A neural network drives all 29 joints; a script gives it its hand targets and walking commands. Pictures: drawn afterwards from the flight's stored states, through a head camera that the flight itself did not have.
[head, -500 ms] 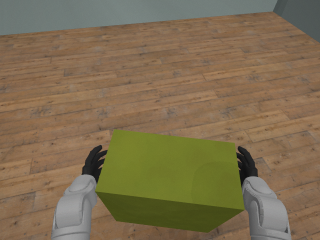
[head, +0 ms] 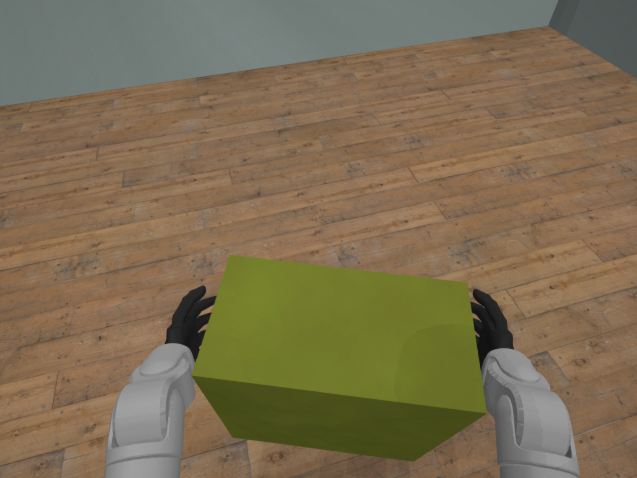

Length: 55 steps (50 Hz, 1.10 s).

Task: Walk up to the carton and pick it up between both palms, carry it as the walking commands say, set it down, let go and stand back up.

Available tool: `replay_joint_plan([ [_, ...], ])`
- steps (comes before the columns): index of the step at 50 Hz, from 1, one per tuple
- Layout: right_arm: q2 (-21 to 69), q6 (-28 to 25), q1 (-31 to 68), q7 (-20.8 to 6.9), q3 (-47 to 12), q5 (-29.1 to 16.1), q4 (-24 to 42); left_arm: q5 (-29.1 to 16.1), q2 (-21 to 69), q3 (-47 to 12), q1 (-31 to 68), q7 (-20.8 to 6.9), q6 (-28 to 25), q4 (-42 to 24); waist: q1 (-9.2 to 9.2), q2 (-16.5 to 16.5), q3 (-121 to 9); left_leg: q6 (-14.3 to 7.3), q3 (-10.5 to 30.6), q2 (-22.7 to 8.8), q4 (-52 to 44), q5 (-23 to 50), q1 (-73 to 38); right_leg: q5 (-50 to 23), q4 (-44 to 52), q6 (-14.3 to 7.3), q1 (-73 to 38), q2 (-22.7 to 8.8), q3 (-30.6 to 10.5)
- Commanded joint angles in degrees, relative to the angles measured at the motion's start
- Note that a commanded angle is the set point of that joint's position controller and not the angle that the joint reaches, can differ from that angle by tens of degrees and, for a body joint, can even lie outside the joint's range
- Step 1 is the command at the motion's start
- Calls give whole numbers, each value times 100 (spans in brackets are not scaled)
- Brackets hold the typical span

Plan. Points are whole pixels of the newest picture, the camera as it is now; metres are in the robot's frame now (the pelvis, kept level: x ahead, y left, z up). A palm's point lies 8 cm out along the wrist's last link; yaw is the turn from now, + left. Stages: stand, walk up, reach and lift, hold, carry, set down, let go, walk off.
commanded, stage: carry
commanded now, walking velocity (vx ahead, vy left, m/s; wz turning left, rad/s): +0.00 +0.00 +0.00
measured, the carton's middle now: (333, 371) +0.27 -0.01 -0.05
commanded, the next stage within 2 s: none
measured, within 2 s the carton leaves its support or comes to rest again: neither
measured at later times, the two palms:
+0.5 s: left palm (207, 248) +0.43 +0.17 +0.04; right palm (463, 255) +0.41 -0.21 +0.02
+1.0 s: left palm (226, 198) +0.56 +0.16 +0.01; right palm (443, 194) +0.55 -0.21 +0.01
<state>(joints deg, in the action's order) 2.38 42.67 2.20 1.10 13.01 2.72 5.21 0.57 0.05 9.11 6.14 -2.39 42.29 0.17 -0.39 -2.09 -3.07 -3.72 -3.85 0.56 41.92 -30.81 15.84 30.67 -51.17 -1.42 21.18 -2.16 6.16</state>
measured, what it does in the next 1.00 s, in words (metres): walks ahead: left foot, then right foot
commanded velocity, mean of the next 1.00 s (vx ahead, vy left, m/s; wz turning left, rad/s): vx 0.00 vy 0.00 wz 0.00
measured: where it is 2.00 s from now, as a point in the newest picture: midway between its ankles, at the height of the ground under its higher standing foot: (332, 381)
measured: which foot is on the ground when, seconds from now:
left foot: down 0.00-0.08, up 0.10-0.22, down 0.24-0.80, up 0.82-0.94, down 0.96-1.00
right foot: down 0.00-0.26, up 0.28-0.44, down 0.46-0.64, up 0.66-0.78, down 0.80-0.98, up 1.00-1.00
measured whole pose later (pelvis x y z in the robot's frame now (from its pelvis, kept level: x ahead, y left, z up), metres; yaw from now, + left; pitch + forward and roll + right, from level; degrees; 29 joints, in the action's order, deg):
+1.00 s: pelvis +0.28 -0.02 -0.01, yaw +1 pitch +5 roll +1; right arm 1.8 41.7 3.1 1.1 12.9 3.2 2.9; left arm 1.6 -0.3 8.7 7.0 -2.8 40.8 2.8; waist -0.4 0.4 -3.3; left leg -2.5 -4.3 0.0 47.5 -24.9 24.8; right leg 33.5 -49.3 -1.1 17.4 -2.9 6.4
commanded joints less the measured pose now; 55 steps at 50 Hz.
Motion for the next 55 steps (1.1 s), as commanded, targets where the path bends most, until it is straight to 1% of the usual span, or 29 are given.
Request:
replay_joint_plan([
  [1, 2597, -384, 3401, -829, -3502, -597, 971, -42, 3091, -2609, 2255, -392, -288, -877, -177, -629, -1577, -358, 1226, -1318, -423, 10395, -3131, -232, 541, 112, 1749, 289, 278],
  [3, 2604, -328, 3484, -785, -3599, -547, 1017, -46, 3097, -2532, 2203, -419, -261, -759, 28, 366, -1876, -39, 331, -766, 650, 8684, -1049, -3664, 2001, 53, -924, 80, 186],
  [4, 2604, -311, 3657, -761, -3607, -531, 1003, -57, 3121, -2512, 2129, -433, -264, -508, 159, 1614, -2048, 267, -88, -181, 2201, 5804, 674, -7902, 1737, -325, -2718, -559, -610],
  [5, 2585, -328, 3945, -722, -3530, -536, 1123, -73, 3102, -2552, 2297, -394, -260, -414, 240, 2859, -2250, 328, -156, 432, 3201, 95, 2847, -11666, 1418, -948, -4670, -1623, -1771],
  [8, 2673, -409, 3418, -834, -3424, -460, 699, -7, 3108, -2520, 2328, -418, -297, -426, 144, 1443, -1612, 47, 384, -92, 1588, -883, 3550, -10029, 1461, -758, -4358, -1601, -1735],
  [10, 2750, -467, 3428, -889, -3442, -511, 634, 50, 3303, -2634, 2353, -418, -320, -453, 106, 1332, -1459, 76, -33, -81, -146, -3, 2139, -8938, 1330, -484, -3172, -1311, -841],
  [11, 2872, -472, 3349, -936, -3403, -530, 590, 20, 3287, -2775, 2607, -397, -391, -870, 13, 770, -1776, 111, -203, 11, -895, 1176, 889, -7882, 1084, -406, -2381, -1093, -480],
  [12, 2762, -485, 3315, -934, -3249, -479, 575, -52, 3217, -2901, 2907, -378, -417, -1120, -169, -60, -2258, -56, 286, -274, -1166, 4563, -802, -6312, 132, -70, -1357, -743, -67],
  [14, 2901, -500, 3360, -907, -3356, -596, 645, -60, 3304, -3050, 2817, -358, -316, -1124, -233, -2152, -2745, -1028, 1918, -1668, -728, 11498, -3035, 689, -1731, 304, 912, 498, -95],
  [16, 2834, -427, 3311, -891, -3293, -436, 402, 171, 3197, -2676, 2506, -406, -301, -523, -204, -1151, -1910, -1135, 2100, -1811, -854, 10164, -2613, 1046, -1137, 145, 1526, 221, -460],
  [21, 2720, -387, 3463, -861, -3428, -452, 686, 67, 3193, -2580, 2276, -478, -315, -494, -60, -589, -1950, -432, 956, -1180, -338, 9425, -2477, -722, 1469, 229, 772, 171, 167],
  [22, 2724, -408, 3512, -847, -3519, -477, 834, -21, 3266, -2582, 2145, -524, -324, -437, 21, -186, -2148, -219, 561, -948, 32, 8580, -1629, -2578, 2137, 178, -423, 37, 140],
  [24, 2629, -343, 3720, -814, -3471, -403, 713, 74, 2969, -2411, 2566, -505, -357, -94, -15, 1326, -2168, 194, 2, -207, 884, 3838, 763, -8710, 1536, -223, -2610, -995, -907],
  [25, 2696, -343, 3837, -781, -3578, -468, 844, 98, 3110, -2392, 2177, -496, -320, -35, 68, 2263, -2153, 240, -69, 124, 1494, 339, 1742, -10669, 1494, -570, -3500, -1584, -1402],
  [26, 2771, -348, 3556, -819, -3469, -437, 569, 45, 3062, -2464, 2465, -472, -343, -278, 40, 2205, -2052, 213, -34, 102, 1311, -267, 2371, -10856, 1406, -771, -4116, -1657, -1443],
  [30, 2765, -437, 3699, -892, -3449, -508, 701, 57, 3214, -2659, 2762, -432, -358, -495, -54, 1314, -1966, 57, -201, 79, -673, 941, 1375, -9231, 1040, -341, -3140, -1126, -618],
  [32, 2788, -467, 3497, -943, -3346, -571, 459, 70, 3241, -2900, 2945, -399, -380, -749, -243, -1416, -2482, -87, 467, -692, -609, 8834, -2163, -4584, -885, 131, -111, -233, 304],
  [33, 2801, -441, 3103, -912, -3244, -524, 296, 117, 3197, -2890, 2720, -369, -325, -719, -295, -2507, -2438, -646, 1375, -1451, -495, 11764, -3189, 436, -1514, 267, 1450, 401, 220],
  [37, 2808, -468, 3385, -902, -3520, -622, 643, -11, 3140, -2703, 2613, -483, -465, -811, -183, -648, -1725, -578, 1436, -1494, -442, 10290, -3250, 362, 225, 167, 2083, 166, 46],
  [39, 2717, -440, 3617, -846, -3788, -606, 963, 58, 3131, -2520, 2037, -526, -411, -379, 80, 137, -1602, -83, 384, -939, 446, 8500, -1492, -2067, 2017, 143, 72, 84, 40],
  [40, 2723, -412, 3517, -831, -3734, -562, 1010, -20, 3233, -2579, 1983, -563, -392, -393, 59, 920, -1770, 124, 124, -496, 1243, 6574, -16, -5574, 2008, 21, -1634, -235, -320],
  [41, 2734, -376, 3841, -807, -3642, -519, 745, 33, 3130, -2529, 2408, -533, -436, -186, 242, 2196, -1913, 342, -231, 220, 2778, 1871, 2106, -10143, 1587, -575, -3440, -1255, -1432],
  [42, 2851, -405, 3794, -822, -3675, -573, 850, 61, 3155, -2500, 2272, -513, -398, -208, 169, 2434, -2084, 246, 117, 266, 2880, -371, 2645, -11277, 1513, -1033, -4122, -1769, -1825],
  [45, 2879, -480, 3660, -956, -3601, -618, 734, 9, 3295, -2725, 2630, -516, -470, -519, 152, 1507, -1548, 67, 229, -65, 646, -666, 3029, -9764, 1341, -611, -3870, -1431, -1427],
  [47, 2923, -487, 3616, -944, -3574, -613, 793, 37, 3413, -2834, 2671, -466, -424, -624, -7, 1251, -1835, 87, -65, -52, -557, 1023, 1181, -8418, 1131, -307, -2638, -1128, -626],
  [49, 2777, -490, 3284, -981, -3402, -498, 609, 105, 3239, -2885, 2532, -500, -425, -613, -177, -233, -2576, -187, 627, -660, -645, 7360, -1910, -4752, -439, 160, -254, -332, 91],
  [50, 2931, -530, 3559, -994, -3471, -642, 523, 23, 3245, -3010, 3153, -502, -465, -820, -263, -1804, -2577, -816, 1563, -1509, -502, 11065, -2856, -647, -1600, 341, 993, 400, 149],
  [51, 3035, -469, 3385, -957, -3426, -563, 397, -42, 3313, -3059, 3248, -510, -470, -922, -227, -1825, -2354, -967, 1887, -1720, -634, 11452, -3136, 977, -1597, 235, 1620, 434, -102],
  [55, 2944, -527, 3455, -943, -3757, -694, 868, 16, 3372, -2785, 2189, -585, -479, -544, -101, -637, -1867, -524, 1471, -1428, -351, 10137, -3170, 408, 478, 128, 1891, 176, -83],
])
